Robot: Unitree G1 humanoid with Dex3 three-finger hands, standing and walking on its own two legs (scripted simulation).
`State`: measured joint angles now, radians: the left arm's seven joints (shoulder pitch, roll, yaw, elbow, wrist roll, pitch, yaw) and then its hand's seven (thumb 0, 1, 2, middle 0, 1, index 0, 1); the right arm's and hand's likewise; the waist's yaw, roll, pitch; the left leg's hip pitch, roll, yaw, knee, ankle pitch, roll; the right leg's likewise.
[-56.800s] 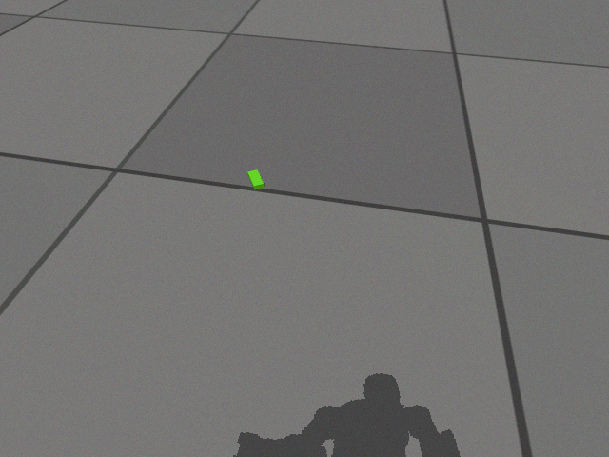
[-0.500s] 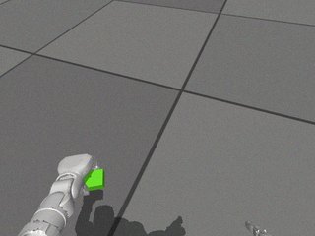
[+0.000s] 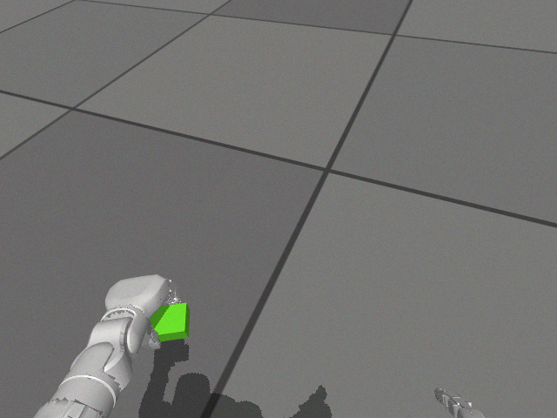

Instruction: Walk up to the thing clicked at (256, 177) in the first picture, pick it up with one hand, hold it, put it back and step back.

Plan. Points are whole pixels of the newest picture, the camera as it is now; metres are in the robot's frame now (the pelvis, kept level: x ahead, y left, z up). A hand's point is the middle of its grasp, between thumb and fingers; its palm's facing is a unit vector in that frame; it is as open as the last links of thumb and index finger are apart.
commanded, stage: hold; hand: left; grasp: from above
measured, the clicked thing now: (153, 324) +0.31 +0.23 -0.08
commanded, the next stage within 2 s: crouch in 1.08 s
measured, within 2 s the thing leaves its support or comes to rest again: neither
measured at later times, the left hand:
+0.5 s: hand (147, 330) +0.28 +0.22 -0.03, palm faces -0.44 -0.07 -0.89, open 8.0 cm
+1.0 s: hand (145, 332) +0.27 +0.22 -0.03, palm faces -0.44 -0.07 -0.90, open 8.0 cm
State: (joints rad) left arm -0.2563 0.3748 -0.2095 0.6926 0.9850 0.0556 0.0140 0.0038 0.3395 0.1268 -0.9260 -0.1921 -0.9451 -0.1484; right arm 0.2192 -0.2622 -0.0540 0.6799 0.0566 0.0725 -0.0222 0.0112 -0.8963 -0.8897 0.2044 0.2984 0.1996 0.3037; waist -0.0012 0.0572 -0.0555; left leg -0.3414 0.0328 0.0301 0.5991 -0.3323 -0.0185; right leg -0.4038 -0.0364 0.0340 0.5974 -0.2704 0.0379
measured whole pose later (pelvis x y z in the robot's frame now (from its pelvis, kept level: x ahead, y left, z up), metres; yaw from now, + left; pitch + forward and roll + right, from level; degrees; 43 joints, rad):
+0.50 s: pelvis -0.01 -0.01 +0.01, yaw +0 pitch +1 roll +1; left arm -0.21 0.38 -0.21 0.61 0.98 0.06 -0.03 0.00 0.33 0.14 -0.92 -0.22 -0.93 -0.19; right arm 0.19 -0.26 -0.04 0.66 0.06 0.09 -0.03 0.01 -0.90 -0.89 0.20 0.30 0.20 0.30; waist 0.01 0.06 -0.03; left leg -0.26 0.03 0.03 0.52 -0.28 -0.02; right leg -0.33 -0.04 0.03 0.53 -0.23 0.03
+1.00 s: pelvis -0.01 +0.00 +0.01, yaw +0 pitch +1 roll +1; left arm -0.23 0.37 -0.22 0.63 1.00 0.05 -0.01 0.00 0.33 0.15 -0.91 -0.24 -0.93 -0.21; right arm 0.18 -0.26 -0.04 0.68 0.06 0.08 -0.04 0.01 -0.91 -0.89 0.20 0.30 0.20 0.30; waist 0.02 0.06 -0.01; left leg -0.24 0.03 0.03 0.49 -0.27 -0.02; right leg -0.31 -0.04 0.03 0.51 -0.21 0.03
